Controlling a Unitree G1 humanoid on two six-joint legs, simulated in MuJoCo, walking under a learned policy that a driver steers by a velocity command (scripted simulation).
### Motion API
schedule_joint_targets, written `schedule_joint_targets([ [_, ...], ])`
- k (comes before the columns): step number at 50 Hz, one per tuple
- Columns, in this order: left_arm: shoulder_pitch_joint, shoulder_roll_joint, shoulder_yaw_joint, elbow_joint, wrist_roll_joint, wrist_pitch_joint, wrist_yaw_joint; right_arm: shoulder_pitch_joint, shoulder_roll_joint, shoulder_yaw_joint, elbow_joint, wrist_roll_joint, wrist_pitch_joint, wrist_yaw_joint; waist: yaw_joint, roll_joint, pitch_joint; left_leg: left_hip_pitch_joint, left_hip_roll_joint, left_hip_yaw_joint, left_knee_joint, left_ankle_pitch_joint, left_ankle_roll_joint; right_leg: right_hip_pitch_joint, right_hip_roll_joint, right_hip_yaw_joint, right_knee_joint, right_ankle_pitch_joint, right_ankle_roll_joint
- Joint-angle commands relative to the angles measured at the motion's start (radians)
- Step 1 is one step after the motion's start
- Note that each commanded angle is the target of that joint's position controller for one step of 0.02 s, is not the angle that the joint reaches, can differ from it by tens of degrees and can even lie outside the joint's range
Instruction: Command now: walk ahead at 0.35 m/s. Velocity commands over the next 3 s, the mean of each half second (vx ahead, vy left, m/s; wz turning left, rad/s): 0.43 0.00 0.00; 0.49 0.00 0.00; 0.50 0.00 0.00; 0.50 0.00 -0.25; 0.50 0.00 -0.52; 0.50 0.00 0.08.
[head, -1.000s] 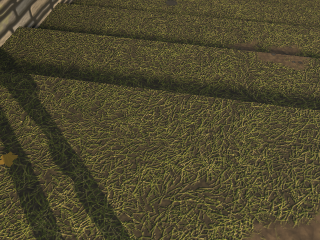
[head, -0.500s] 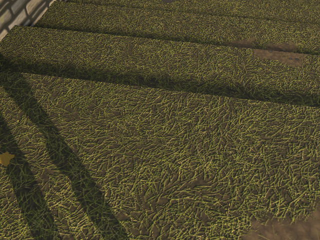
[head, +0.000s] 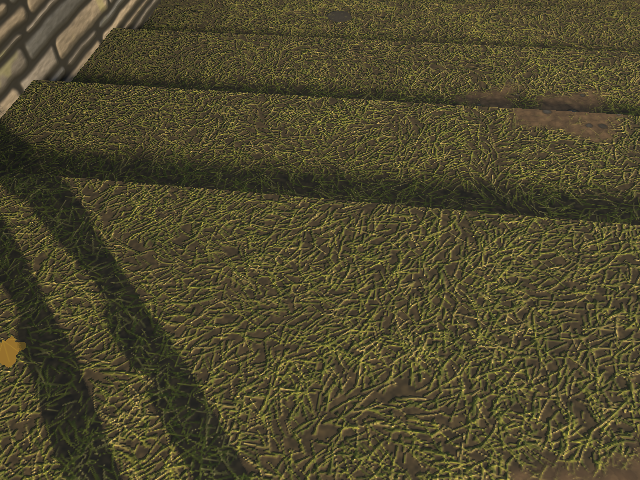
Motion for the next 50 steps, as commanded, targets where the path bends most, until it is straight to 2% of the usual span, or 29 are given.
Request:
schedule_joint_targets([
  [1, 0.336, 0.192, 0.034, 0.053, 0.02, -0.027, -0.012, -0.125, -0.038, 0.001, -0.131, 0.016, -0.056, 0.005, 0.097, -0.268, 0.071, -0.622, -0.036, -0.046, 0.537, -0.087, 0.038, 0.369, -0.436, 0.83, -0.453, -0.286, -0.235],
  [2, 0.229, 0.136, 0.018, 0.015, 0.016, -0.036, -0.013, -0.147, -0.056, -0.001, -0.138, 0.024, -0.068, 0.015, 0.061, -0.169, 0.151, -0.677, 0.02, -0.064, 0.6, 0.016, 0.063, 0.314, -0.403, 0.705, -0.445, -0.271, -0.204],
  [3, 0.159, 0.117, 0.009, -0.011, 0.014, -0.037, -0.018, -0.146, -0.061, -0.005, -0.129, 0.016, -0.076, 0.02, 0.039, -0.13, 0.153, -0.668, 0.055, -0.049, 0.582, 0.116, 0.073, 0.289, -0.343, 0.566, -0.449, -0.182, -0.165],
  [5, 0.139, 0.075, -0.008, -0.024, 0.017, -0.026, -0.022, -0.173, -0.106, -0.029, -0.126, -0.005, -0.082, 0.027, 0.027, -0.12, 0.142, -0.613, 0.093, -0.015, 0.468, 0.237, 0.067, 0.28, -0.252, 0.35, -0.455, 0.089, -0.101],
  [6, 0.174, 0.062, -0.013, -0.017, 0.021, -0.018, -0.018, -0.177, -0.094, -0.031, -0.123, -0.006, -0.078, 0.034, 0.031, -0.135, 0.124, -0.588, 0.094, 0.009, 0.436, 0.263, 0.057, 0.287, -0.224, 0.284, -0.45, 0.198, -0.091],
  [8, 0.226, 0.084, -0.013, -0.01, 0.026, -0.008, -0.005, -0.222, -0.052, -0.025, -0.137, -0.008, -0.066, 0.044, 0.039, -0.126, 0.115, -0.599, 0.09, 0.043, 0.374, 0.299, 0.03, 0.298, -0.212, 0.22, -0.447, 0.348, -0.102],
  [11, 0.217, 0.125, -0.009, -0.033, 0.031, 0.001, 0.011, -0.39, -0.02, -0.008, -0.205, -0.01, -0.062, 0.047, 0.06, -0.107, 0.148, -0.581, 0.072, 0.068, 0.152, 0.385, 0.0, 0.238, -0.205, 0.172, -0.477, 0.385, -0.114],
  [15, 0.255, 0.152, 0.002, -0.034, 0.018, 0.002, 0.019, -0.522, -0.034, 0.002, -0.254, -0.002, -0.065, 0.062, 0.08, -0.13, 0.178, -0.487, 0.032, 0.099, -0.037, 0.472, 0.006, 0.219, -0.219, 0.133, -0.507, 0.375, -0.12],
  [18, 0.247, 0.159, 0.013, -0.032, 0.008, 0.006, 0.02, -0.556, -0.059, -0.002, -0.282, 0.0, -0.074, 0.076, 0.05, -0.13, 0.175, -0.459, 0.023, 0.084, -0.111, 0.454, 0.046, 0.313, -0.257, 0.111, -0.46, 0.492, -0.103],
  [20, 0.215, 0.184, 0.023, -0.044, 0.015, 0.015, 0.02, -0.474, -0.105, -0.023, -0.27, -0.002, -0.079, 0.078, -0.014, -0.164, 0.087, -0.312, -0.025, 0.109, -0.115, 0.404, 0.08, 0.37, -0.266, 0.091, -0.33, 0.821, -0.081],
  [21, 0.196, 0.19, 0.026, -0.05, 0.021, 0.024, 0.019, -0.345, -0.141, -0.044, -0.235, 0.0, -0.078, 0.073, -0.083, -0.182, 0.0, -0.15, -0.062, 0.13, -0.105, 0.384, 0.103, 0.363, -0.248, 0.068, -0.177, 0.99, -0.065],
  [22, 0.175, 0.183, 0.022, -0.064, 0.026, 0.029, 0.017, -0.167, -0.184, -0.068, -0.181, 0.003, -0.073, 0.065, -0.167, -0.177, -0.102, 0.097, -0.055, 0.115, -0.11, 0.396, 0.134, 0.259, -0.206, 0.045, 0.038, 0.995, -0.034],
  [23, 0.184, 0.138, 0.003, -0.092, 0.043, 0.026, 0.012, 0.009, -0.267, -0.088, -0.145, -0.012, -0.065, 0.052, -0.202, -0.029, -0.248, 0.411, 0.168, -0.164, -0.106, 0.312, 0.2, 0.004, -0.128, 0.017, 0.38, 0.603, -0.006],
  [24, 0.326, -0.03, -0.037, -0.084, 0.022, 0.001, -0.004, 0.045, -0.286, -0.085, -0.126, -0.03, -0.066, 0.065, -0.103, 0.248, -0.414, 0.652, 0.387, -0.694, -0.299, 0.059, 0.364, -0.312, 0.065, 0.12, 0.708, -0.211, 0.039],
  [25, 0.219, 0.083, -0.012, -0.095, -0.01, -0.029, -0.006, -0.022, -0.189, -0.06, -0.128, -0.022, -0.071, 0.067, -0.125, 0.148, -0.298, 0.555, 0.336, -0.712, -0.392, 0.016, 0.304, -0.413, 0.015, 0.22, 0.816, -0.215, 0.01],
  [26, 0.11, 0.139, 0.005, -0.135, -0.033, -0.044, -0.006, -0.124, -0.146, -0.047, -0.144, -0.017, -0.076, 0.066, -0.097, 0.098, -0.138, 0.396, 0.31, -0.536, -0.403, 0.11, 0.258, -0.467, -0.034, 0.181, 0.818, -0.127, -0.007],
  [27, 0.057, 0.147, 0.008, -0.146, -0.027, -0.049, 0.004, -0.215, -0.123, -0.037, -0.164, -0.021, -0.083, 0.069, -0.059, -0.02, -0.076, 0.229, 0.28, -0.404, -0.425, 0.267, 0.234, -0.41, -0.091, 0.163, 0.769, -0.028, -0.009],
  [28, 0.041, 0.145, 0.02, -0.146, -0.011, -0.042, 0.012, -0.255, -0.097, -0.03, -0.166, -0.032, -0.088, 0.074, -0.024, -0.041, -0.037, 0.106, 0.241, -0.3, -0.446, 0.365, 0.218, -0.355, -0.123, 0.151, 0.717, 0.022, -0.007],
  [29, 0.074, 0.123, 0.023, -0.143, -0.005, -0.027, 0.013, -0.26, -0.077, -0.024, -0.155, -0.042, -0.091, 0.076, 0.011, -0.011, -0.036, 0.04, 0.212, -0.235, -0.475, 0.385, 0.211, -0.291, -0.151, 0.158, 0.682, 0.051, -0.008],
  [31, 0.089, 0.09, 0.024, -0.145, -0.003, -0.003, 0.016, -0.232, -0.075, -0.021, -0.13, -0.036, -0.093, 0.073, 0.032, 0.013, -0.004, -0.029, 0.187, -0.168, -0.524, 0.401, 0.224, -0.269, -0.165, 0.14, 0.616, 0.054, -0.001],
  [33, 0.014, 0.101, 0.03, -0.177, 0.004, 0.008, 0.018, -0.2, -0.111, -0.026, -0.114, -0.036, -0.094, 0.058, 0.031, 0.01, 0.041, -0.057, 0.186, -0.13, -0.561, 0.41, 0.235, -0.334, -0.179, 0.127, 0.534, 0.111, 0.021],
  [35, -0.087, 0.113, 0.034, -0.214, 0.014, 0.008, 0.018, -0.157, -0.134, -0.03, -0.103, -0.036, -0.089, 0.042, 0.008, -0.004, 0.069, -0.026, 0.186, -0.113, -0.578, 0.42, 0.233, -0.423, -0.186, 0.119, 0.414, 0.215, 0.044],
  [40, -0.283, 0.089, 0.02, -0.268, 0.011, -0.005, -0.003, -0.062, -0.158, -0.031, -0.085, -0.023, -0.075, 0.024, -0.053, -0.002, 0.085, 0.035, 0.145, -0.023, -0.576, 0.446, 0.184, -0.39, -0.127, 0.06, 0.084, 0.443, 0.051],
  [43, -0.371, 0.092, 0.013, -0.299, 0.002, -0.009, -0.02, 0.003, -0.164, -0.034, -0.06, -0.016, -0.063, 0.022, -0.083, 0.001, 0.104, 0.136, 0.179, -0.023, -0.542, 0.442, 0.181, -0.406, -0.107, 0.055, -0.004, 0.427, 0.045],
  [45, -0.405, 0.103, 0.013, -0.322, 0.0, -0.015, -0.034, 0.023, -0.169, -0.039, -0.048, -0.014, -0.051, 0.019, -0.08, 0.006, 0.109, 0.221, 0.218, -0.033, -0.5, 0.476, 0.171, -0.426, -0.101, 0.064, -0.043, 0.369, 0.024],
  [47, -0.375, 0.127, 0.02, -0.326, -0.002, -0.02, -0.044, 0.013, -0.181, -0.046, -0.047, -0.013, -0.04, 0.016, -0.047, 0.022, 0.084, 0.275, 0.243, -0.036, -0.438, 0.59, 0.153, -0.37, -0.081, 0.055, -0.071, 0.294, -0.004],
  [48, -0.316, 0.151, 0.031, -0.314, -0.001, -0.023, -0.044, -0.009, -0.19, -0.049, -0.053, -0.014, -0.035, 0.016, -0.008, 0.041, 0.045, 0.28, 0.235, -0.023, -0.369, 0.746, 0.139, -0.273, -0.052, 0.031, -0.08, 0.264, -0.022],
  [49, -0.182, 0.186, 0.053, -0.275, 0.001, -0.023, -0.041, -0.035, -0.184, -0.047, -0.062, -0.017, -0.029, 0.017, 0.065, 0.04, -0.036, 0.254, 0.194, 0.014, -0.212, 0.903, 0.117, -0.089, -0.015, 0.001, -0.095, 0.269, -0.048],
  [50, 0.007, 0.247, 0.077, -0.223, 0.008, -0.022, -0.033, -0.038, -0.156, -0.033, -0.078, -0.026, -0.027, 0.017, 0.137, 0.008, -0.169, 0.11, 0.138, 0.055, 0.034, 0.831, 0.083, 0.203, -0.076, 0.066, -0.062, 0.295, -0.094],
])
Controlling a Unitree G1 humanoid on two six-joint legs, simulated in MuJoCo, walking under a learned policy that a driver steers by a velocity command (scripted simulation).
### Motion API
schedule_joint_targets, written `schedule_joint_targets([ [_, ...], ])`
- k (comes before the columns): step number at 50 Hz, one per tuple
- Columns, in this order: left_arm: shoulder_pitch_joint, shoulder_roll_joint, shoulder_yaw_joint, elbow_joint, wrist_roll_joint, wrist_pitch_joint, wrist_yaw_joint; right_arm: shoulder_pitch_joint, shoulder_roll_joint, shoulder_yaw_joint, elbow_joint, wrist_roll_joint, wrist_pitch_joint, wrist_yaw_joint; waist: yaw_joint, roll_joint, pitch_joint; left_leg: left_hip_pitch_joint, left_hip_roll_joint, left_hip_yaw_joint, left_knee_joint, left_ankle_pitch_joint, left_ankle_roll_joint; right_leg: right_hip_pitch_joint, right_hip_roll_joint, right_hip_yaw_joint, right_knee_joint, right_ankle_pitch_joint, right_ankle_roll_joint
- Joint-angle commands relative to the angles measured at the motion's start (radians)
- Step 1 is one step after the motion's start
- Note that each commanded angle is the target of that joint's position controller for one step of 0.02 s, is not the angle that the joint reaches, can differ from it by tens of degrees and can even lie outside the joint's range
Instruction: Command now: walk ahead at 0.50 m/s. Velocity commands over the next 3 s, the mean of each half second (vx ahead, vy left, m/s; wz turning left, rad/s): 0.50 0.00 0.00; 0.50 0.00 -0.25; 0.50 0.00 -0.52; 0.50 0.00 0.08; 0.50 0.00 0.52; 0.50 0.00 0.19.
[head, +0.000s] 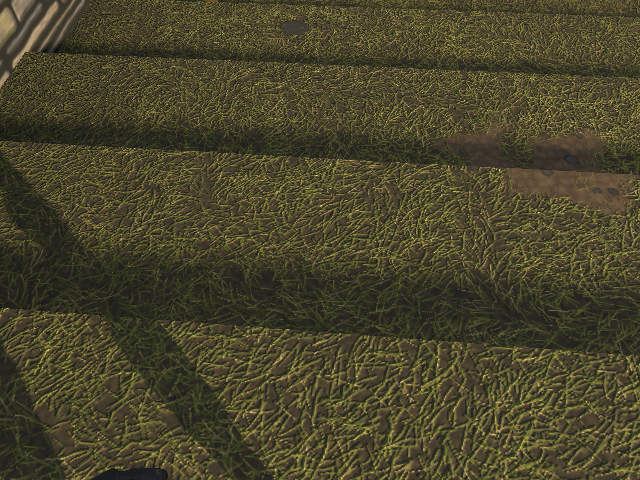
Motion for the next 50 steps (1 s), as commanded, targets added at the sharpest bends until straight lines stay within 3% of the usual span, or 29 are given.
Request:
schedule_joint_targets([
  [1, 0.461, 0.318, 0.102, 0.068, 0.024, -0.003, 0.011, 0.083, -0.015, 0.018, -0.071, -0.014, -0.016, 0.007, 0.18, -0.156, -0.365, -0.572, 0.019, 0.015, 0.779, 0.417, 0.032, 0.882, -0.3, 0.48, -0.016, -0.138, -0.238],
  [2, 0.63, 0.128, 0.02, 0.105, 0.125, 0.004, 0.018, 0.222, 0.022, 0.045, -0.008, -0.158, -0.064, 0.09, 0.225, -0.202, -0.526, -0.716, -0.093, -0.233, 0.804, -0.074, 0.09, 1.058, -0.312, 0.793, -0.221, -0.463, -0.33],
  [3, 0.523, 0.115, 0.034, 0.126, 0.124, -0.01, 0.022, -0.002, -0.052, 0.004, -0.059, -0.108, -0.079, 0.101, 0.22, -0.175, -0.084, -0.954, -0.042, -0.223, 0.949, -0.02, 0.119, 0.843, -0.257, 0.664, -0.277, -0.613, -0.22],
  [4, 0.385, 0.112, 0.031, 0.099, 0.09, -0.014, 0.028, -0.072, -0.093, 0.001, -0.076, -0.095, -0.086, 0.081, 0.171, -0.108, -0.001, -0.94, 0.035, -0.177, 0.944, 0.069, 0.133, 0.655, -0.249, 0.53, -0.305, -0.512, -0.197],
  [5, 0.331, 0.069, 0.014, 0.092, 0.074, -0.011, 0.035, -0.07, -0.078, 0.005, -0.085, -0.107, -0.082, 0.061, 0.119, -0.058, -0.055, -0.84, 0.084, -0.169, 0.889, 0.099, 0.144, 0.564, -0.231, 0.455, -0.321, -0.401, -0.197],
  [7, 0.257, -0.007, -0.012, 0.081, 0.084, -0.008, 0.039, -0.076, 0.004, 0.032, -0.086, -0.108, -0.061, 0.053, 0.058, -0.018, -0.022, -0.707, 0.144, -0.175, 0.858, 0.202, 0.118, 0.36, -0.223, 0.336, -0.366, -0.174, -0.186],
  [8, 0.259, -0.011, -0.011, 0.077, 0.091, -0.011, 0.039, -0.07, 0.022, 0.036, -0.085, -0.1, -0.052, 0.055, 0.049, -0.015, -0.022, -0.715, 0.145, -0.16, 0.845, 0.21, 0.106, 0.342, -0.205, 0.288, -0.381, -0.134, -0.194],
  [12, 0.364, 0.021, -0.006, 0.096, 0.119, -0.035, 0.016, -0.188, 0.004, 0.04, -0.13, -0.097, -0.036, 0.069, 0.082, -0.023, 0.011, -0.829, 0.153, -0.095, 0.638, 0.44, 0.057, 0.32, -0.157, 0.143, -0.38, 0.061, -0.214],
  [16, 0.474, 0.046, -0.005, 0.139, 0.1, -0.029, -0.027, -0.315, 0.034, 0.047, -0.181, -0.092, -0.011, 0.075, 0.103, -0.052, 0.021, -0.691, 0.096, -0.014, 0.39, 0.636, 0.033, 0.25, -0.125, 0.063, -0.333, 0.272, -0.213],
  [19, 0.546, 0.055, -0.001, 0.176, 0.097, -0.027, -0.041, -0.386, 0.004, 0.035, -0.216, -0.086, 0.005, 0.067, 0.112, -0.053, 0.045, -0.768, 0.082, -0.041, 0.284, 0.611, 0.045, 0.428, -0.181, 0.108, -0.32, 0.295, -0.214],
  [22, 0.568, 0.048, 0.002, 0.2, 0.095, -0.016, -0.035, -0.47, -0.003, 0.027, -0.245, -0.078, 0.014, 0.057, 0.114, -0.047, 0.054, -0.817, 0.073, -0.05, 0.18, 0.52, 0.078, 0.615, -0.221, 0.124, -0.307, 0.317, -0.184],
  [24, 0.557, 0.066, 0.013, 0.205, 0.097, -0.006, -0.03, -0.501, -0.01, 0.021, -0.255, -0.07, 0.017, 0.054, 0.106, -0.052, 0.045, -0.753, 0.054, -0.031, 0.149, 0.451, 0.101, 0.656, -0.23, 0.111, -0.286, 0.39, -0.158],
  [26, 0.531, 0.1, 0.027, 0.202, 0.094, -0.001, -0.025, -0.474, -0.052, 0.0, -0.253, -0.048, 0.006, 0.047, 0.056, -0.051, -0.009, -0.56, -0.001, 0.029, 0.116, 0.447, 0.139, 0.643, -0.2, 0.071, -0.189, 0.637, -0.116],
  [27, 0.533, 0.106, 0.031, 0.197, 0.1, -0.001, -0.026, -0.388, -0.085, -0.015, -0.228, -0.033, -0.005, 0.041, 0.026, -0.041, -0.086, -0.344, -0.02, 0.036, 0.164, 0.487, 0.176, 0.568, -0.145, 0.034, -0.084, 0.72, -0.067],
  [28, 0.651, 0.035, 0.011, 0.199, 0.112, -0.01, -0.022, -0.216, -0.118, -0.021, -0.182, -0.028, -0.015, 0.043, 0.034, 0.052, -0.296, 0.095, 0.074, -0.07, 0.295, 0.653, 0.297, 0.337, -0.055, 0.004, 0.147, 0.527, -0.005],
  [29, 0.667, -0.001, -0.015, 0.169, 0.118, -0.023, -0.041, 0.045, -0.133, -0.023, -0.122, -0.032, -0.017, 0.036, -0.063, 0.205, -0.437, 0.476, 0.307, -0.495, 0.117, 0.481, 0.465, -0.031, 0.097, 0.007, 0.445, -0.067, 0.062],
  [30, 0.5, 0.039, 0.005, 0.141, 0.089, -0.01, -0.056, 0.229, -0.111, -0.024, -0.042, -0.073, -0.019, 0.027, -0.14, 0.138, -0.374, 0.464, 0.365, -0.684, -0.032, 0.307, 0.414, -0.18, 0.117, 0.105, 0.697, -0.546, 0.039],
  [31, 0.377, 0.045, 0.015, 0.111, 0.067, -0.008, -0.046, 0.125, -0.14, -0.043, -0.051, -0.075, -0.045, 0.015, -0.105, 0.081, -0.131, 0.238, 0.346, -0.582, -0.074, 0.124, 0.311, -0.288, 0.028, 0.167, 0.778, -0.48, -0.007],
  [32, 0.343, 0.063, 0.019, 0.111, 0.084, -0.011, -0.023, -0.008, -0.096, -0.036, -0.073, -0.064, -0.051, 0.005, -0.054, 0.068, -0.013, 0.014, 0.32, -0.465, -0.119, 0.13, 0.282, -0.251, -0.037, 0.163, 0.74, -0.395, -0.027],
  [33, 0.352, 0.028, 0.011, 0.11, 0.104, -0.011, -0.007, -0.074, -0.026, -0.011, -0.081, -0.056, -0.051, -0.001, -0.003, 0.062, -0.022, -0.096, 0.3, -0.39, -0.156, 0.206, 0.275, -0.175, -0.07, 0.161, 0.685, -0.336, -0.043],
  [34, 0.352, -0.017, 0.0, 0.115, 0.109, -0.004, -0.005, -0.114, 0.03, 0.004, -0.088, -0.056, -0.052, -0.006, 0.027, 0.057, -0.012, -0.167, 0.285, -0.319, -0.186, 0.291, 0.268, -0.129, -0.09, 0.159, 0.661, -0.276, -0.043],
  [35, 0.384, -0.052, -0.003, 0.127, 0.107, 0.004, -0.005, -0.109, 0.059, 0.013, -0.087, -0.062, -0.052, -0.006, 0.056, 0.05, -0.012, -0.221, 0.273, -0.265, -0.207, 0.348, 0.256, -0.088, -0.096, 0.155, 0.646, -0.244, -0.041],
  [37, 0.388, -0.051, -0.001, 0.139, 0.088, 0.01, -0.021, -0.099, 0.046, 0.009, -0.088, -0.072, -0.068, 0.0, 0.067, 0.054, 0.002, -0.257, 0.25, -0.159, -0.231, 0.398, 0.249, -0.11, -0.091, 0.134, 0.613, -0.181, -0.024],
  [39, 0.328, -0.036, 0.0, 0.123, 0.085, 0.011, -0.036, -0.063, 0.039, 0.011, -0.077, -0.099, -0.079, 0.011, 0.059, 0.057, 0.018, -0.272, 0.249, -0.08, -0.233, 0.505, 0.255, -0.166, -0.101, 0.119, 0.545, -0.062, -0.005],
  [41, 0.229, -0.017, 0.001, 0.085, 0.088, 0.011, -0.04, -0.002, 0.039, 0.02, -0.057, -0.114, -0.083, 0.025, 0.045, 0.032, 0.015, -0.25, 0.253, -0.019, -0.216, 0.645, 0.258, -0.206, -0.107, 0.122, 0.401, 0.064, 0.011],
  [44, 0.15, -0.021, -0.002, 0.048, 0.088, 0.02, -0.045, 0.009, 0.015, 0.025, -0.054, -0.113, -0.08, 0.048, 0.06, 0.065, 0.01, -0.337, 0.21, 0.09, -0.193, 0.73, 0.23, -0.075, -0.071, 0.054, 0.317, 0.179, 0.021],
  [45, 0.232, -0.023, -0.006, 0.066, 0.099, 0.021, -0.057, 0.024, -0.006, 0.023, -0.047, -0.136, -0.079, 0.049, 0.083, 0.082, 0.008, -0.385, 0.22, 0.097, -0.157, 0.728, 0.229, 0.006, -0.062, 0.055, 0.481, 0.251, 0.021],
  [48, 0.176, 0.027, 0.011, 0.025, 0.096, 0.015, -0.055, 0.068, -0.005, 0.03, -0.025, -0.133, -0.084, 0.037, 0.074, 0.052, 0.051, -0.175, 0.269, 0.082, -0.083, 0.763, 0.216, -0.171, -0.071, 0.082, 0.467, 0.132, 0.003],
  [50, 0.114, 0.026, 0.015, -0.011, 0.091, 0.014, -0.042, 0.129, -0.014, 0.028, -0.009, -0.125, -0.083, 0.023, 0.053, 0.065, 0.057, -0.009, 0.302, 0.076, -0.027, 0.878, 0.202, -0.244, -0.067, 0.063, 0.441, -0.015, 0.002],
])
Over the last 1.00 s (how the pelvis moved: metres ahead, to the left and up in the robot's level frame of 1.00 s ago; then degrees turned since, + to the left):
0.55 0.00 0.00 0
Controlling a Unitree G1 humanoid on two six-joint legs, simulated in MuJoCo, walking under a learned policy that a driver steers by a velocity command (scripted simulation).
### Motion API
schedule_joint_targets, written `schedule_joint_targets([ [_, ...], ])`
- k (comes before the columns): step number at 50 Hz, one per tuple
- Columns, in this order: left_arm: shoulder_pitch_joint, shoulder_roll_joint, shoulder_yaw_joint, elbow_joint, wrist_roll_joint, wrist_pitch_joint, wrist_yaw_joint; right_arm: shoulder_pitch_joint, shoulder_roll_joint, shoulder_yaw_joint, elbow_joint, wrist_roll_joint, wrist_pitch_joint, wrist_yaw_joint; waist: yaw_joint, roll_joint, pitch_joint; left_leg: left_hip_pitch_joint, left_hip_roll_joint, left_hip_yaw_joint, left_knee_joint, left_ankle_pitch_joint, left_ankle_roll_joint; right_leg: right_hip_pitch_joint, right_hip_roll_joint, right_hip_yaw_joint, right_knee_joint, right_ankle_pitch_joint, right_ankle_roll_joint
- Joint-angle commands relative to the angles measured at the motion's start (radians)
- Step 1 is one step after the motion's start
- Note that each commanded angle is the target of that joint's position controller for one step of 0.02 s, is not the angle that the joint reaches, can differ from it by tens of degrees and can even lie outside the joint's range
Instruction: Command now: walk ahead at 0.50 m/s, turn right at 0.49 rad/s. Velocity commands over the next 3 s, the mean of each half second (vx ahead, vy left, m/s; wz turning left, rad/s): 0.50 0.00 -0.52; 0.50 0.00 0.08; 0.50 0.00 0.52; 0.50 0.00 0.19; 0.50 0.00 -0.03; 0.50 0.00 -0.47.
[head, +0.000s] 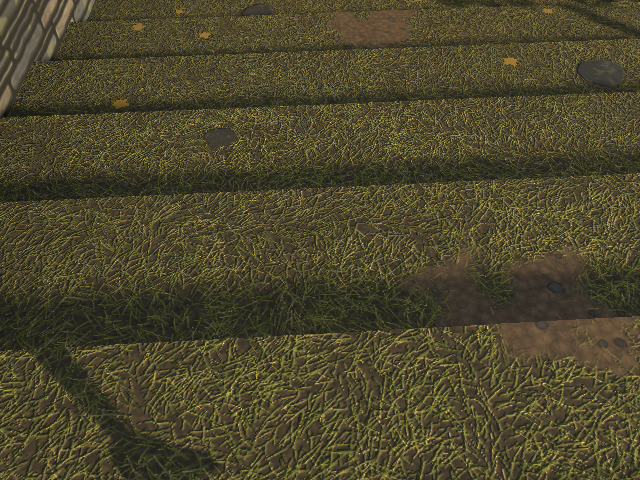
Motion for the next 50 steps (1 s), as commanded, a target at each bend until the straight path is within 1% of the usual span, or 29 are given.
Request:
schedule_joint_targets([
  [1, -0.026, 0.086, 0.027, -0.08, -0.007, -0.011, 0.015, 0.032, -0.166, -0.031, -0.041, 0.008, -0.012, -0.021, 0.045, 0.089, 0.085, 0.067, 0.334, -0.064, 0.046, 0.865, 0.159, -0.025, -0.006, -0.013, 0.005, -0.179, -0.006],
  [5, 0.304, 0.18, 0.088, -0.03, -0.027, -0.046, 0.051, -0.131, -0.283, -0.074, -0.103, 0.011, -0.011, -0.026, 0.206, 0.059, 0.018, -0.209, 0.271, 0.045, 0.485, 1.02, 0.105, 0.548, 0.153, -0.129, -0.12, -0.249, -0.053],
  [6, 0.418, 0.225, 0.104, 0.006, -0.015, -0.069, 0.076, -0.053, -0.233, -0.069, -0.098, -0.002, -0.006, -0.007, 0.204, -0.082, -0.075, -0.424, 0.179, 0.045, 0.83, 0.65, 0.05, 0.826, 0.136, -0.032, -0.206, -0.034, -0.178],
  [7, 0.503, 0.232, 0.088, 0.033, 0.004, -0.064, 0.093, -0.017, -0.109, -0.041, -0.112, -0.004, -0.009, 0.034, 0.184, -0.194, -0.214, -0.705, -0.011, -0.033, 1.229, -0.305, -0.042, 1.067, -0.083, 0.408, -0.346, 0.296, -0.416],
  [8, 0.672, 0.221, 0.084, 0.105, 0.007, -0.089, 0.079, -0.273, -0.076, -0.022, -0.265, 0.059, -0.019, 0.059, 0.303, -0.109, -0.141, -0.997, -0.048, -0.256, 1.266, -0.343, -0.01, 1.121, -0.163, 0.636, -0.468, 0.052, -0.416],
  [9, 0.584, 0.153, 0.069, 0.108, -0.019, -0.116, 0.067, -0.462, -0.123, -0.034, -0.345, 0.071, -0.017, 0.046, 0.291, -0.089, 0.074, -1.139, 0.034, -0.361, 1.2, -0.303, -0.031, 0.931, -0.196, 0.658, -0.436, -0.1, -0.355],
  [11, 0.343, 0.079, 0.026, 0.077, -0.029, -0.098, 0.036, -0.386, -0.147, -0.038, -0.336, 0.042, 0.015, 0.003, 0.12, 0.079, 0.065, -0.95, 0.086, -0.363, 1.079, -0.165, -0.027, 0.542, -0.174, 0.539, -0.367, -0.119, -0.352],
  [14, 0.145, 0.055, -0.015, -0.013, 0.001, -0.066, 0.046, -0.231, -0.071, 0.0, -0.302, -0.028, 0.057, -0.004, -0.017, 0.022, 0.066, -0.59, 0.107, -0.265, 0.858, 0.25, 0.003, -0.01, 0.03, 0.296, -0.364, -0.403, -0.24],
  [15, 0.143, 0.03, -0.032, -0.042, 0.002, -0.081, 0.074, -0.202, -0.094, 0.001, -0.285, -0.034, 0.042, 0.008, 0.003, 0.041, 0.041, -0.506, 0.116, -0.279, 0.694, 0.623, -0.003, -0.056, 0.118, 0.188, -0.305, -0.42, -0.18],
  [17, 0.21, 0.097, -0.02, -0.027, 0.0, -0.086, 0.105, -0.246, -0.09, 0.019, -0.311, 0.025, 0.039, 0.017, 0.052, 0.1, 0.038, -0.327, 0.105, -0.205, 0.421, 0.892, -0.038, -0.169, 0.183, 0.114, -0.194, -0.589, -0.123],
  [19, 0.332, 0.169, -0.017, 0.008, 0.005, -0.085, 0.069, -0.308, -0.108, 0.017, -0.35, 0.046, 0.066, 0.024, 0.062, 0.031, 0.085, -0.124, 0.08, -0.137, 0.42, 0.745, -0.083, -0.278, 0.149, 0.21, -0.19, -0.762, -0.156],
  [21, 0.436, 0.155, -0.024, 0.026, -0.028, -0.086, 0.041, -0.382, -0.178, 0.003, -0.362, 0.023, 0.08, 0.019, 0.11, 0.049, 0.15, -0.252, 0.104, -0.173, 0.209, 0.644, -0.079, -0.024, 0.09, 0.344, -0.103, -0.826, -0.187],
  [23, 0.465, 0.175, -0.022, 0.053, -0.071, -0.053, 0.035, -0.373, -0.209, -0.005, -0.319, 0.017, 0.076, 0.019, 0.116, 0.034, 0.173, -0.285, 0.133, -0.206, -0.101, 0.712, -0.038, 0.267, 0.086, 0.442, 0.048, -0.743, -0.181],
  [24, 0.463, 0.197, -0.021, 0.05, -0.057, -0.039, 0.017, -0.261, -0.262, -0.034, -0.283, 0.028, 0.061, 0.004, 0.065, 0.024, 0.119, -0.129, 0.137, -0.144, -0.059, 0.708, 0.011, 0.28, 0.101, 0.406, 0.195, -0.527, -0.148],
  [25, 0.508, 0.116, -0.042, 0.065, -0.003, -0.035, -0.018, 0.013, -0.28, -0.052, -0.228, 0.027, 0.041, 0.017, -0.025, 0.064, -0.101, 0.274, 0.243, -0.231, 0.231, 0.903, 0.166, 0.111, 0.154, 0.333, 0.512, -0.294, -0.059],
  [26, 0.672, -0.023, -0.068, 0.092, -0.003, -0.028, -0.028, 0.189, -0.326, -0.07, -0.186, 0.019, 0.038, 0.036, -0.01, 0.326, -0.351, 0.719, 0.447, -0.436, 0.445, 1.33, 0.422, -0.227, 0.272, 0.172, 0.979, -0.837, 0.033],
  [27, 0.528, 0.076, -0.053, 0.01, -0.012, -0.017, -0.025, 0.196, -0.328, -0.072, -0.177, -0.003, 0.06, 0.043, -0.082, 0.192, -0.32, 0.725, 0.459, -0.593, 0.357, 1.116, 0.395, -0.443, 0.271, 0.144, 1.123, -0.835, 0.053],
  [28, 0.346, 0.116, -0.032, -0.079, -0.023, -0.014, -0.004, 0.085, -0.349, -0.084, -0.191, 0.013, 0.071, 0.043, -0.082, 0.193, -0.156, 0.566, 0.501, -0.71, 0.205, 0.527, 0.371, -0.65, 0.208, 0.141, 1.116, -0.73, 0.063],
  [29, 0.245, 0.132, -0.029, -0.094, -0.022, -0.013, 0.021, 0.004, -0.259, -0.059, -0.196, 0.019, 0.071, 0.037, -0.068, 0.075, -0.003, 0.307, 0.492, -0.706, 0.083, 0.128, 0.346, -0.703, 0.125, 0.143, 1.057, -0.567, 0.044],
  [31, 0.183, 0.059, -0.06, -0.104, 0.013, -0.008, 0.052, -0.175, -0.027, 0.028, -0.225, 0.012, 0.042, 0.017, 0.071, -0.02, 0.123, -0.178, 0.446, -0.568, -0.085, 0.205, 0.32, -0.435, -0.067, 0.206, 0.569, -0.222, -0.023],
  [33, 0.122, 0.046, -0.059, -0.1, 0.031, 0.004, 0.037, -0.185, -0.054, 0.023, -0.22, 0.067, 0.005, -0.007, 0.062, 0.067, 0.077, -0.378, 0.263, -0.352, -0.14, 0.21, 0.287, -0.089, -0.081, 0.045, 0.109, -0.013, -0.015],
  [37, -0.019, 0.074, -0.075, -0.153, -0.021, 0.029, 0.007, -0.1, -0.285, -0.042, -0.156, 0.075, -0.014, 0.037, 0.04, 0.078, 0.09, -0.454, 0.245, -0.333, -0.107, 0.381, 0.254, 0.22, 0.028, -0.029, -0.228, -0.03, 0.041],
  [41, -0.14, 0.157, -0.049, -0.185, -0.001, 0.01, 0.039, -0.067, -0.248, -0.056, -0.139, 0.055, 0.008, 0.058, 0.025, 0.081, 0.067, -0.176, 0.287, -0.386, 0.006, 0.467, 0.218, 0.208, 0.049, -0.015, -0.376, -0.036, -0.013],
  [43, -0.069, 0.238, -0.008, -0.175, -0.028, -0.02, 0.049, -0.095, -0.243, -0.064, -0.158, 0.048, 0.009, 0.046, 0.086, 0.082, -0.02, -0.253, 0.213, -0.331, 0.141, 0.602, 0.136, 0.512, 0.057, -0.032, -0.336, 0.008, -0.094],
  [44, 0.11, 0.311, 0.018, -0.13, -0.036, -0.035, 0.054, -0.088, -0.186, -0.053, -0.189, 0.048, 0.003, 0.041, 0.14, -0.034, -0.203, -0.434, 0.094, -0.241, 0.419, 0.477, 0.054, 0.883, -0.062, 0.07, -0.294, 0.175, -0.212],
  [45, 0.352, 0.308, 0.013, -0.082, -0.054, -0.026, 0.061, 0.044, -0.057, -0.008, -0.207, 0.039, -0.01, 0.042, 0.179, -0.246, -0.481, -0.697, -0.036, -0.193, 0.724, -0.106, -0.008, 1.298, -0.374, 0.538, -0.478, 0.074, -0.434],
  [46, 0.444, 0.253, 0.013, -0.03, -0.03, -0.023, 0.074, -0.097, -0.145, -0.036, -0.193, 0.059, -0.001, 0.049, 0.247, -0.102, -0.273, -0.87, 0.012, -0.275, 0.874, -0.211, 0.029, 1.152, -0.339, 0.626, -0.618, -0.293, -0.309],
  [47, 0.339, 0.245, 0.018, -0.028, -0.035, -0.031, 0.085, -0.153, -0.151, -0.046, -0.191, 0.068, 0.003, 0.034, 0.201, -0.076, -0.073, -0.889, 0.071, -0.288, 0.916, -0.109, 0.057, 0.924, -0.299, 0.485, -0.672, -0.475, -0.222],
  [50, 0.17, 0.093, -0.021, -0.043, -0.04, -0.028, 0.102, -0.14, -0.097, -0.033, -0.163, 0.026, 0.007, 0.005, 0.084, -0.027, -0.022, -0.712, 0.169, -0.285, 0.835, 0.021, 0.073, 0.677, -0.24, 0.24, -0.751, -0.211, -0.193],
])
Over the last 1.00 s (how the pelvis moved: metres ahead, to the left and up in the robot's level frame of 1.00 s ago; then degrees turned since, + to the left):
0.58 0.00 0.01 -9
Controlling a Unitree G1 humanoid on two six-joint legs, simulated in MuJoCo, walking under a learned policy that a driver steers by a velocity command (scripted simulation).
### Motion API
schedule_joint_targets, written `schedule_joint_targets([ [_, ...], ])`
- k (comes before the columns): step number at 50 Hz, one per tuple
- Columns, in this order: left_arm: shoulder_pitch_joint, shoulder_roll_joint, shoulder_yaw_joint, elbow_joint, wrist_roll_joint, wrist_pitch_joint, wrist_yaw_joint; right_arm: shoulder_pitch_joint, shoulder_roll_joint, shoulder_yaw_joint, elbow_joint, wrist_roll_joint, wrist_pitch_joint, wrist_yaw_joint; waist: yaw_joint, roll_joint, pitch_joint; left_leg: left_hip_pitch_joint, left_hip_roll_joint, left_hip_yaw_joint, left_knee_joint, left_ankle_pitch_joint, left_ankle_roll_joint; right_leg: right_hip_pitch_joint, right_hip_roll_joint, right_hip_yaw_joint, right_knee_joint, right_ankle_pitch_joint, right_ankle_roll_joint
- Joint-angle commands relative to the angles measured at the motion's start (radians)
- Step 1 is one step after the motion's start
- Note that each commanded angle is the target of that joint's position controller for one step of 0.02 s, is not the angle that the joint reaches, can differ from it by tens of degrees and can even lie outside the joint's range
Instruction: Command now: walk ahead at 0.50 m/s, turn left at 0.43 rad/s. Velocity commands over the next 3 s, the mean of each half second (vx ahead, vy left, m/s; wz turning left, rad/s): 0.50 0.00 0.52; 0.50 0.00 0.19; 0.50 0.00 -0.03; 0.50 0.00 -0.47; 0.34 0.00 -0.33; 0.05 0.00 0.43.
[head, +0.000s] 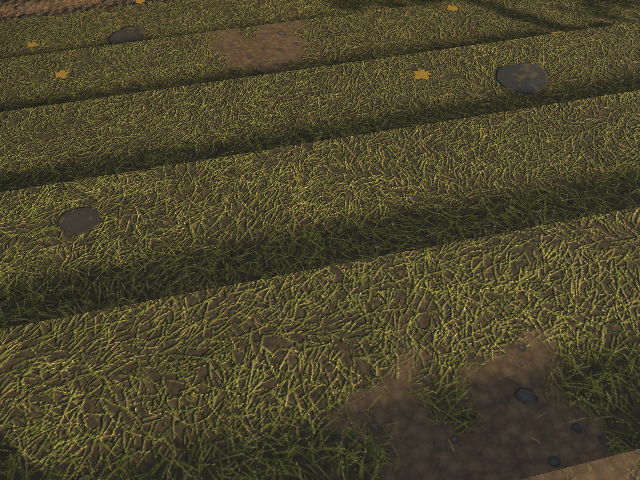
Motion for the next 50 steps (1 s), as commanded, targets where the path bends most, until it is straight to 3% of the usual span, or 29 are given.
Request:
schedule_joint_targets([
  [1, 0.209, 0.019, 0.014, 0.041, 0.007, 0.003, 0.023, 0.013, 0.031, 0.01, -0.037, -0.018, -0.004, -0.012, 0.056, -0.061, -0.031, -0.255, 0.108, -0.057, 0.021, 0.066, 0.021, 0.306, -0.308, 0.299, -0.322, 0.031, -0.197],
  [7, 0.269, 0.03, 0.03, 0.113, 0.059, -0.012, 0.009, -0.132, 0.011, 0.017, -0.075, 0.014, 0.011, 0.038, 0.066, -0.021, 0.041, -0.294, 0.125, -0.038, -0.23, 0.368, -0.031, 0.285, -0.284, 0.015, -0.388, 0.279, -0.187],
  [11, 0.282, 0.056, 0.03, 0.133, 0.068, -0.011, -0.031, -0.177, -0.021, 0.012, -0.106, 0.005, 0.028, 0.048, 0.054, -0.054, 0.069, -0.201, 0.1, -0.019, -0.238, 0.446, -0.036, 0.192, -0.27, -0.082, -0.359, 0.214, -0.171],
  [12, 0.294, 0.06, 0.029, 0.141, 0.099, -0.01, -0.03, -0.102, -0.016, 0.016, -0.09, -0.008, 0.023, 0.055, 0.033, -0.057, 0.064, -0.122, 0.093, -0.028, -0.07, 0.516, -0.025, 0.145, -0.276, -0.09, -0.313, 0.192, -0.161],
  [14, 0.242, 0.078, 0.025, 0.117, 0.089, -0.021, -0.017, -0.128, -0.06, 0.001, -0.12, -0.017, 0.006, 0.048, 0.024, -0.044, 0.083, -0.164, 0.086, -0.028, -0.068, 0.435, -0.007, 0.205, -0.281, -0.101, -0.258, 0.17, -0.148],
  [15, 0.268, 0.106, 0.033, 0.132, 0.037, -0.026, -0.014, -0.253, -0.081, -0.007, -0.164, -0.007, 0.006, 0.038, 0.066, -0.048, 0.128, -0.249, 0.091, -0.004, -0.302, 0.266, -0.014, 0.311, -0.289, -0.113, -0.291, 0.143, -0.139],
  [16, 0.367, 0.116, 0.036, 0.163, 0.017, -0.018, -0.005, -0.343, -0.069, -0.002, -0.195, -0.007, 0.013, 0.032, 0.121, -0.058, 0.137, -0.234, 0.065, 0.064, -0.333, 0.158, -0.016, 0.384, -0.3, -0.103, -0.277, 0.192, -0.139],
  [17, 0.392, 0.114, 0.033, 0.175, 0.051, -0.006, 0.003, -0.312, -0.046, 0.003, -0.199, -0.005, 0.014, 0.026, 0.098, -0.086, 0.124, -0.213, 0.078, 0.02, -0.269, 0.168, -0.004, 0.429, -0.35, -0.078, -0.223, 0.294, -0.123],
  [18, 0.352, 0.149, 0.048, 0.159, 0.053, 0.001, 0.01, -0.271, -0.05, -0.002, -0.197, 0.001, 0.008, 0.022, 0.072, -0.08, 0.107, -0.204, 0.06, 0.029, -0.32, 0.125, -0.003, 0.468, -0.366, -0.095, -0.177, 0.417, -0.124],
  [19, 0.334, 0.192, 0.066, 0.153, 0.008, 0.01, 0.015, -0.274, -0.077, -0.015, -0.199, 0.016, -0.001, 0.022, 0.066, -0.047, 0.099, -0.137, -0.012, 0.14, -0.509, 0.071, -0.002, 0.489, -0.329, -0.147, -0.105, 0.473, -0.13],
  [20, 0.346, 0.214, 0.07, 0.158, 0.051, 0.021, 0.012, -0.182, -0.076, -0.022, -0.173, 0.023, -0.019, 0.017, 0.03, -0.071, 0.047, 0.105, -0.052, 0.139, -0.466, 0.285, 0.026, 0.382, -0.319, -0.168, 0.046, 0.624, -0.102],
  [21, 0.416, 0.173, 0.063, 0.17, 0.058, 0.012, 0.009, -0.058, -0.162, -0.065, -0.141, 0.026, -0.034, -0.011, 0.023, 0.014, -0.083, 0.363, -0.085, 0.112, -0.452, 0.432, 0.097, 0.247, -0.232, -0.214, 0.274, 0.521, -0.048],
  [22, 0.426, 0.042, 0.026, 0.102, 0.086, -0.01, -0.004, 0.169, -0.242, -0.092, -0.114, 0.017, -0.03, -0.045, -0.045, 0.196, -0.309, 0.814, 0.083, -0.28, -0.484, 0.446, 0.325, -0.129, -0.086, -0.163, 0.591, 0.007, 0.063],
  [23, 0.251, 0.064, 0.027, 0.058, 0.036, -0.027, -0.055, 0.351, -0.238, -0.083, -0.029, -0.007, -0.031, -0.042, -0.151, 0.138, -0.254, 0.926, 0.228, -0.615, -0.72, 0.392, 0.371, -0.436, 0.05, -0.013, 0.821, -0.502, 0.062],
  [24, 0.055, 0.061, 0.03, -0.001, 0.0, -0.034, -0.075, 0.376, -0.228, -0.102, 0.01, -0.017, -0.047, -0.046, -0.203, 0.059, -0.041, 0.818, 0.237, -0.558, -0.751, 0.353, 0.291, -0.616, -0.002, 0.134, 0.853, -0.47, 0.022],
  [26, 0.048, 0.104, 0.049, -0.016, 0.026, -0.026, -0.043, 0.208, -0.093, -0.059, 0.007, 0.026, -0.05, -0.02, -0.075, 0.062, 0.024, 0.471, 0.22, -0.409, -0.718, 0.332, 0.272, -0.464, -0.088, 0.171, 0.863, -0.377, 0.004],
  [29, 0.108, 0.003, 0.029, 0.01, 0.056, 0.021, -0.032, 0.061, -0.016, -0.018, -0.024, 0.025, -0.026, -0.001, 0.042, 0.012, 0.088, 0.063, 0.174, -0.253, -0.762, 0.284, 0.23, -0.294, -0.12, 0.151, 0.701, -0.203, -0.006],
  [32, 0.097, -0.021, 0.004, 0.003, 0.093, 0.029, -0.057, 0.043, 0.024, 0.013, -0.051, -0.016, -0.036, -0.042, 0.026, 0.003, 0.047, -0.016, 0.079, -0.167, -0.676, 0.144, 0.17, -0.298, -0.125, 0.189, 0.454, 0.342, -0.015],
  [34, 0.046, 0.023, 0.006, -0.028, 0.059, 0.022, -0.064, 0.048, -0.031, 0.011, -0.061, -0.023, -0.037, -0.051, -0.005, -0.003, -0.001, -0.152, 0.002, -0.08, -0.559, 0.099, 0.136, -0.135, -0.091, 0.132, 0.22, 0.687, 0.003],
  [36, 0.024, 0.036, 0.011, -0.061, 0.058, 0.042, -0.055, 0.115, -0.042, 0.029, -0.036, -0.037, -0.034, -0.026, 0.009, 0.039, 0.051, -0.371, 0.015, -0.103, -0.541, -0.071, 0.144, 0.078, -0.058, 0.059, 0.266, 0.69, 0.027],
  [39, -0.104, 0.083, 0.013, -0.099, 0.078, 0.071, -0.043, 0.26, -0.046, 0.046, 0.006, -0.004, -0.048, -0.018, -0.059, 0.004, 0.15, -0.085, 0.109, -0.266, -0.41, -0.203, 0.17, -0.135, -0.105, 0.118, 0.087, 0.513, 0.048],
  [43, -0.101, 0.083, 0.01, -0.043, 0.071, 0.062, -0.037, 0.381, -0.075, 0.049, 0.076, 0.046, 0.009, -0.036, -0.115, -0.014, 0.173, 0.193, 0.086, -0.328, -0.231, -0.123, 0.117, -0.087, -0.135, 0.113, -0.259, 0.537, 0.034],
  [44, 0.033, 0.116, 0.032, 0.001, 0.057, 0.049, -0.03, 0.357, -0.104, 0.044, 0.074, 0.035, 0.023, -0.018, -0.036, -0.054, 0.133, 0.13, 0.048, -0.264, -0.103, 0.003, 0.103, 0.127, -0.101, 0.024, -0.277, 0.582, 0.016],
  [45, 0.306, 0.168, 0.07, 0.066, 0.045, 0.034, -0.025, 0.338, -0.113, 0.047, 0.089, -0.013, 0.037, 0.018, 0.107, -0.079, 0.047, -0.055, 0.007, -0.212, 0.137, 0.145, 0.04, 0.493, -0.113, -0.003, -0.174, 0.637, -0.035],
  [46, 0.583, 0.243, 0.094, 0.123, 0.021, 0.032, -0.052, 0.535, 0.047, 0.07, 0.126, -0.026, 0.036, 0.059, 0.111, -0.313, -0.366, -0.344, -0.143, -0.095, 0.613, -0.255, -0.073, 1.127, -0.284, 0.165, 0.242, 1.057, -0.287],
  [47, 0.677, 0.233, 0.1, 0.147, 0.056, 0.048, -0.073, 0.433, -0.001, 0.068, 0.07, -0.001, 0.039, 0.072, 0.205, -0.244, -0.425, -0.552, -0.175, -0.099, 0.923, -0.457, -0.087, 1.227, -0.389, 0.342, 0.242, 0.95, -0.363],
  [48, 0.625, 0.225, 0.097, 0.153, 0.076, 0.063, -0.066, 0.199, -0.038, 0.045, -0.033, 0.02, 0.027, 0.066, 0.227, -0.106, -0.212, -0.753, -0.151, -0.089, 0.866, -0.339, -0.083, 1.059, -0.376, 0.41, 0.087, 0.549, -0.294],
  [49, 0.442, 0.247, 0.1, 0.122, 0.047, 0.059, -0.062, 0.069, -0.059, 0.038, -0.099, 0.024, 0.01, 0.046, 0.155, -0.085, -0.023, -0.873, -0.044, -0.052, 0.778, -0.167, -0.064, 0.767, -0.394, 0.502, -0.082, -0.081, -0.291],
  [50, 0.329, 0.157, 0.07, 0.087, 0.049, 0.05, -0.064, 0.046, -0.084, 0.031, -0.09, 0.012, -0.003, 0.014, 0.118, -0.004, 0.037, -0.755, 0.027, -0.069, 0.687, -0.037, -0.033, 0.509, -0.384, 0.463, -0.162, -0.161, -0.292],
])
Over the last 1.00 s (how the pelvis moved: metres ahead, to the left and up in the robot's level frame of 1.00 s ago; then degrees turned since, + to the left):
0.57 -0.15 -0.16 -11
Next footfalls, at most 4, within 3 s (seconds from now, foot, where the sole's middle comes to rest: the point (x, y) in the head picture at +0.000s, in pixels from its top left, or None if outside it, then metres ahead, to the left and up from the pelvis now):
0.40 left None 0.28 0.20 -0.77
0.90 right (293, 441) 0.65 0.07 -0.93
1.34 left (163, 364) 0.88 0.41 -0.93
2.12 right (249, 258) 1.36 0.22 -1.10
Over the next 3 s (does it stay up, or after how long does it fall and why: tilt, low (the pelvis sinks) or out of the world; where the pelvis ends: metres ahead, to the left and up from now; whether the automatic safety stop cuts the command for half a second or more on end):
stays up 1.51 0.28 -0.31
